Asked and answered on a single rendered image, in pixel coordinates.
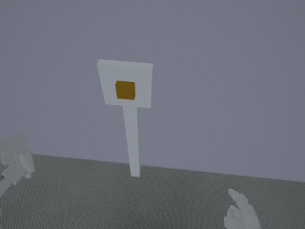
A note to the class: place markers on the button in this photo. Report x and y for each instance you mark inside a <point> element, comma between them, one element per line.
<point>125,90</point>

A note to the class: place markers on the panel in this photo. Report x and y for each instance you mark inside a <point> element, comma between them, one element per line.
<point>141,74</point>

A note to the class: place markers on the robot right hand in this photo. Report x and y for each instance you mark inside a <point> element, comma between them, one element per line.
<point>243,218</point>

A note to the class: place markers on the robot left hand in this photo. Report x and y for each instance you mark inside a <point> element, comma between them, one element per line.
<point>14,151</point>

